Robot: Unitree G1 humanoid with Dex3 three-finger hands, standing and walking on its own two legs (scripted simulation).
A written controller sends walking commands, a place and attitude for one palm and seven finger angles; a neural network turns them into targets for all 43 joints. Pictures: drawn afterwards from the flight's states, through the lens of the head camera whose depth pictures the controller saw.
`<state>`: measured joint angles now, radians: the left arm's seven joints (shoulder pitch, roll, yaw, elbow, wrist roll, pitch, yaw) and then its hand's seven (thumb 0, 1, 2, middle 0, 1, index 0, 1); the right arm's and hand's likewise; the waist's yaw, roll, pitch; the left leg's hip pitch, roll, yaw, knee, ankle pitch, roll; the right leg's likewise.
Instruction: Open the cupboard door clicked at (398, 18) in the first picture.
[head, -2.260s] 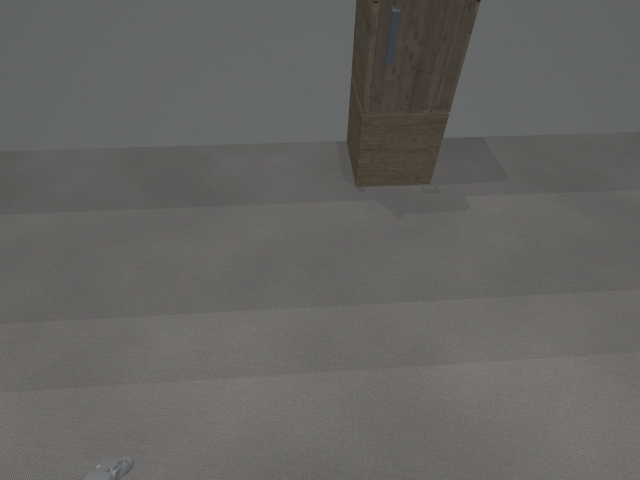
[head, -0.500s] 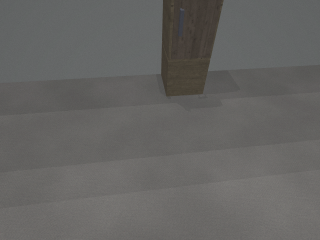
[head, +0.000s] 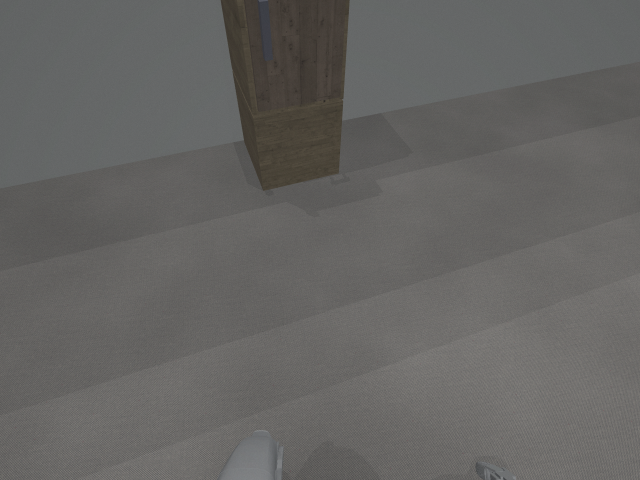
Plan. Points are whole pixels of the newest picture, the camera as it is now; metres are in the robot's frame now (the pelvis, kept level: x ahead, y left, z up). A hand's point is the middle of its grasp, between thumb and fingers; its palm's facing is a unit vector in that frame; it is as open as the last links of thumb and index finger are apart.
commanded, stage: walk to a spot facing it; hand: left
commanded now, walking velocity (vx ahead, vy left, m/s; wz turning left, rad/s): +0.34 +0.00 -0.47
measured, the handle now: (263, 27) +1.35 +0.34 -0.04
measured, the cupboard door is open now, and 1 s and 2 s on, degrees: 0 0 0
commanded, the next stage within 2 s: turn to face it in 1.66 s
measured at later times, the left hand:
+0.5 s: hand (199, 343) +0.34 +0.25 -0.16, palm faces -0.25 -0.95 -0.18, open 7.3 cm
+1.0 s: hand (303, 263) +0.53 +0.10 -0.17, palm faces -0.43 -0.87 -0.24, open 7.1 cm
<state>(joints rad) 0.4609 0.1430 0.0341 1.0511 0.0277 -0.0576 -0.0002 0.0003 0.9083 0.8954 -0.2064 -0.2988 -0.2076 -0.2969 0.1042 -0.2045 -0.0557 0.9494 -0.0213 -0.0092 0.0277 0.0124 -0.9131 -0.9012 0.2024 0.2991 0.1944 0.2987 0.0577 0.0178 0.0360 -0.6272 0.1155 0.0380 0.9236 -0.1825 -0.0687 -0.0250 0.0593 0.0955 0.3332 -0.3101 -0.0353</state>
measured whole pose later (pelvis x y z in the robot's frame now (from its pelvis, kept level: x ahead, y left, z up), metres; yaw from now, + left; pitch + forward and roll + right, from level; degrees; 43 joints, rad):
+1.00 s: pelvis +0.38 -0.04 -0.01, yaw -29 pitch -1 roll +0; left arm 0.22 0.19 0.08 1.02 0.01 -0.07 0.01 -0.03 0.95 0.90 -0.21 -0.30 -0.21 -0.30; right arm 0.32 -0.13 -0.05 1.05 -0.03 -0.03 -0.01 0.01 -0.91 -0.90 0.20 0.30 0.20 0.30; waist -0.03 0.01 0.04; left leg -0.50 0.17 0.06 1.25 -0.31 -0.04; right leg -0.21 0.06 -0.13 0.48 -0.27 -0.11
